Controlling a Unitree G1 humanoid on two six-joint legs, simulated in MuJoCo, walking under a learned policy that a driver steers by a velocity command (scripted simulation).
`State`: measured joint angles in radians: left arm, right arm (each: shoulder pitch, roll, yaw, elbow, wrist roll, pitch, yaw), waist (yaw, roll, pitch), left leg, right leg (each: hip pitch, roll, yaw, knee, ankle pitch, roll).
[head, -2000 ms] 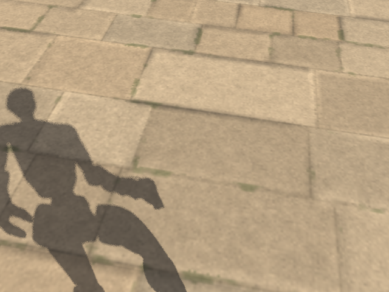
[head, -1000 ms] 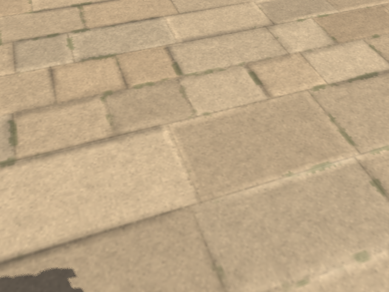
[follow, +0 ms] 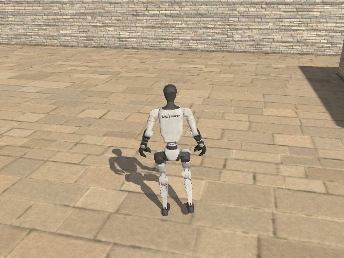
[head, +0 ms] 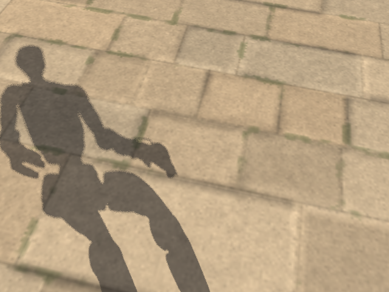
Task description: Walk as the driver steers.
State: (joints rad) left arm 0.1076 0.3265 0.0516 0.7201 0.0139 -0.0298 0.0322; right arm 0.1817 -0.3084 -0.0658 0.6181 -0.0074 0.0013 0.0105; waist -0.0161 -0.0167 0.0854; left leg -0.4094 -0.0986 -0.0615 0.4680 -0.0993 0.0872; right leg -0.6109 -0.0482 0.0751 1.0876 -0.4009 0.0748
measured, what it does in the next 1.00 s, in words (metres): steps to the right: right foot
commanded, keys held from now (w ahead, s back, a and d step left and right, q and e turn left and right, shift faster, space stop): q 0.04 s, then no key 0.30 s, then e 0.66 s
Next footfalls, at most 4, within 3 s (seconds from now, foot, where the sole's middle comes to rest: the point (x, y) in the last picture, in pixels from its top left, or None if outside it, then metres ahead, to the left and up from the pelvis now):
0.24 right None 0.12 -0.17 -0.77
1.38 left None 0.18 0.03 -0.77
1.70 right None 0.04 -0.20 -0.77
2.08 left None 0.35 -0.02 -0.77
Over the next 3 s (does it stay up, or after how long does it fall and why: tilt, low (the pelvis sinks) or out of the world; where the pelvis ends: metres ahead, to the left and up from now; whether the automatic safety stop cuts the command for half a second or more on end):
stays up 0.70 -0.11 0.01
